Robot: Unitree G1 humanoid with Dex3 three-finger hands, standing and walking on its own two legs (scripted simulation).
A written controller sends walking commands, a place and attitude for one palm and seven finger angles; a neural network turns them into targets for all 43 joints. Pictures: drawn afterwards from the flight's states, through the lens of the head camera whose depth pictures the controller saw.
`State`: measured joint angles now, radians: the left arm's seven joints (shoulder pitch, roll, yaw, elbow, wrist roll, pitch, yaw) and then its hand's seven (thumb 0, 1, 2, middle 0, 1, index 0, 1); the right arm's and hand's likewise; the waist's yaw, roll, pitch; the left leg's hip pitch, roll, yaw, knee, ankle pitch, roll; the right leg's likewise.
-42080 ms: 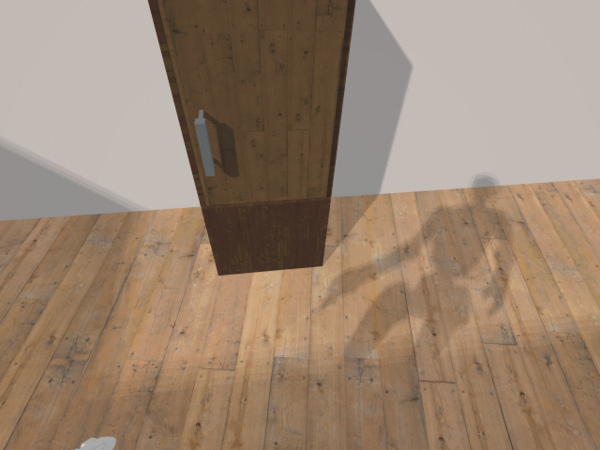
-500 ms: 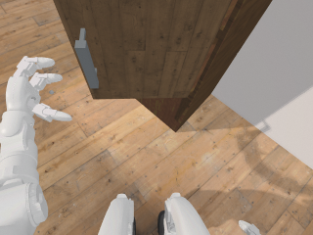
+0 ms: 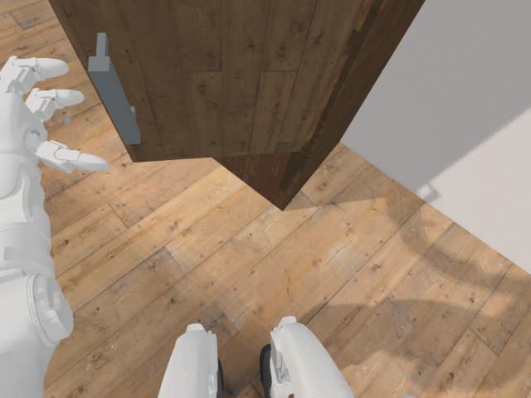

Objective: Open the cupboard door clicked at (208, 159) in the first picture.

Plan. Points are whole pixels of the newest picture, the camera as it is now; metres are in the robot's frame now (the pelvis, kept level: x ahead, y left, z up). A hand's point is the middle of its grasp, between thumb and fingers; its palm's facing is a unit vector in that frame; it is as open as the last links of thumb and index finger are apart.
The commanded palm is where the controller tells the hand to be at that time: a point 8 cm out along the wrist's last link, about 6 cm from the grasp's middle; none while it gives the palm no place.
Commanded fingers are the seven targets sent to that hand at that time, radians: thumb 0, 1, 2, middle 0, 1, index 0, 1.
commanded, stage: move the hooked fingers beside the handle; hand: left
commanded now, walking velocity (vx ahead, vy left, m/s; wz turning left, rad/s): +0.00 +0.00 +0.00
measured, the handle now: (119, 94) +0.55 +0.19 +0.03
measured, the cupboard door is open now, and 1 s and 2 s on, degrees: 46 46 46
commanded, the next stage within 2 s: slide the fingers in behind the handle in 0.66 s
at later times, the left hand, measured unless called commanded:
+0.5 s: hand (72, 127) +0.49 +0.24 +0.04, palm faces +0.09 -1.00 -0.03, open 14.0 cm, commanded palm +0.46 +0.28 +0.03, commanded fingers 0.00 -0.50 0.30 -0.30 -1.20 -0.30 -1.20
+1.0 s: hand (76, 130) +0.48 +0.23 +0.04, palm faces +0.08 -1.00 -0.02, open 14.0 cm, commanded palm +0.46 +0.26 +0.03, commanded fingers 0.00 -0.50 0.30 -0.30 -1.20 -0.30 -1.20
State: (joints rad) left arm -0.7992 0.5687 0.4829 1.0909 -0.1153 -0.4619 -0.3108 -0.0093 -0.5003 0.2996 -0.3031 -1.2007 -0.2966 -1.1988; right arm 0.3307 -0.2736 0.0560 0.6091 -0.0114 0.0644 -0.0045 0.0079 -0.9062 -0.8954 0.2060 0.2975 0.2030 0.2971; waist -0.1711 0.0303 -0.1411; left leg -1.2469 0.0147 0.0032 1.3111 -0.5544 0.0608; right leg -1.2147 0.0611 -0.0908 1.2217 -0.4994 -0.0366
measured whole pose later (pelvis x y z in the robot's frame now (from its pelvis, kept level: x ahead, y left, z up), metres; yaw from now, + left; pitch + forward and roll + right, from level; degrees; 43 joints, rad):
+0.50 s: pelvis +0.00 +0.00 +0.00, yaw +0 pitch +27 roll -5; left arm -0.77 0.52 0.45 1.08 -0.11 -0.49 -0.28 -0.01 -0.50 0.30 -0.30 -1.20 -0.30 -1.20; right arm 0.29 -0.27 0.05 0.60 -0.01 0.07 0.00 0.01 -0.91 -0.90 0.21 0.30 0.20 0.30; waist -0.16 0.03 -0.14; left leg -1.22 0.01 0.00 1.30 -0.56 0.06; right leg -1.19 0.06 -0.09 1.22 -0.50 -0.04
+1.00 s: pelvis +0.00 +0.00 +0.00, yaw +1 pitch +27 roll -5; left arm -0.77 0.52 0.43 1.09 -0.13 -0.48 -0.29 -0.01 -0.50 0.30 -0.30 -1.20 -0.30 -1.20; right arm 0.31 -0.27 0.05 0.61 -0.01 0.06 -0.01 0.01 -0.91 -0.90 0.21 0.30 0.20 0.30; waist -0.16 0.02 -0.14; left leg -1.23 0.01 -0.01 1.30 -0.55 0.06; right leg -1.19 0.06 -0.10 1.21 -0.50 -0.04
